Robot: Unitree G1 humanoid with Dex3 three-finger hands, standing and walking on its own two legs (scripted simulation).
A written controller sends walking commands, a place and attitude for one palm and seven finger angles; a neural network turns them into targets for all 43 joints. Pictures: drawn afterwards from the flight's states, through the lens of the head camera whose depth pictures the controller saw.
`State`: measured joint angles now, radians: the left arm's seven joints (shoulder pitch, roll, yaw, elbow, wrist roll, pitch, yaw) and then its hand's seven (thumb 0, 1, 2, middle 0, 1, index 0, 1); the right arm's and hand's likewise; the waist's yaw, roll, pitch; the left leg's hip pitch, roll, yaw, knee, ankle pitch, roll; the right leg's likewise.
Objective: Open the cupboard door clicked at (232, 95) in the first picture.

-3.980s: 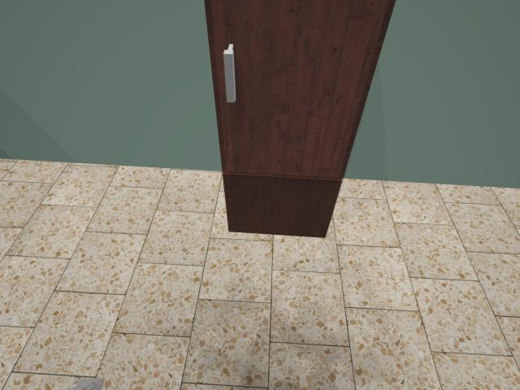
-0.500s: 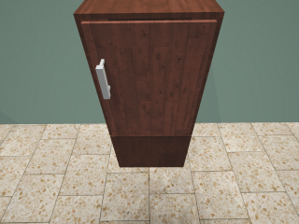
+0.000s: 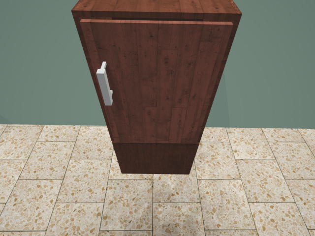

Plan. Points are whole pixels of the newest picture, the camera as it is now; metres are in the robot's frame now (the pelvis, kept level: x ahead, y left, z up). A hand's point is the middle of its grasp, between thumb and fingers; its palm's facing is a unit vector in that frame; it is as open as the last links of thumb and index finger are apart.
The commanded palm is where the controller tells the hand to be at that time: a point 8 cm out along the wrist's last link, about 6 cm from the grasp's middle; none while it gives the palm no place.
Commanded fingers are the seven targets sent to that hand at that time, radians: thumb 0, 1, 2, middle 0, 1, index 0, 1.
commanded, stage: look again from close up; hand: left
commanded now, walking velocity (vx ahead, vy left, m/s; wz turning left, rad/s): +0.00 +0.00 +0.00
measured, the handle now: (106, 84) +0.56 +0.21 +0.06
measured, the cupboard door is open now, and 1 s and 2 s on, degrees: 0 0 0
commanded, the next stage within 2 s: raise the hand with hooked fingers in 0.16 s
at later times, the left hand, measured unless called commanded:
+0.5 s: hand (81, 199) +0.20 +0.20 -0.01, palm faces +0.19 -0.98 -0.07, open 7.8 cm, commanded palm +0.12 +0.26 -0.05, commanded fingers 0.00 0.60 0.77 -0.22 -0.50 -0.22 -0.50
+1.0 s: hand (65, 202) +0.19 +0.23 -0.01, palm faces +0.04 -1.00 -0.04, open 10.5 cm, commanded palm +0.16 +0.29 +0.00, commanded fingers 0.00 0.01 0.52 -0.26 -0.87 -0.26 -0.87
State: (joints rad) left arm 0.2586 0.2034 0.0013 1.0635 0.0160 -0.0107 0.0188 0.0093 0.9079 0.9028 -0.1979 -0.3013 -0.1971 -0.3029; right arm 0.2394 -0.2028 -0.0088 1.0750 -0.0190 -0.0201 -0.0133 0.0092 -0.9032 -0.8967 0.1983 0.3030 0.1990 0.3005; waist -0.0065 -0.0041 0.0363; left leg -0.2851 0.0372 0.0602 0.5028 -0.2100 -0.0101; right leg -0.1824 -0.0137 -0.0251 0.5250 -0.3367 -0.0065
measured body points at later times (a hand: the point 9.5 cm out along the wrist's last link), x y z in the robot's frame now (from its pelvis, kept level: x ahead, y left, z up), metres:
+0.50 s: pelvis +0.00 -0.01 -0.03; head +0.03 -0.01 +0.42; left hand +0.19 +0.25 +0.00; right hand +0.18 -0.26 -0.11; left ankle +0.04 +0.13 -0.73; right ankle -0.03 -0.11 -0.73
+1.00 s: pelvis -0.03 +0.00 -0.06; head +0.01 +0.00 +0.39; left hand +0.19 +0.29 +0.00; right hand +0.13 -0.24 -0.15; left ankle +0.03 +0.13 -0.73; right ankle -0.03 -0.11 -0.74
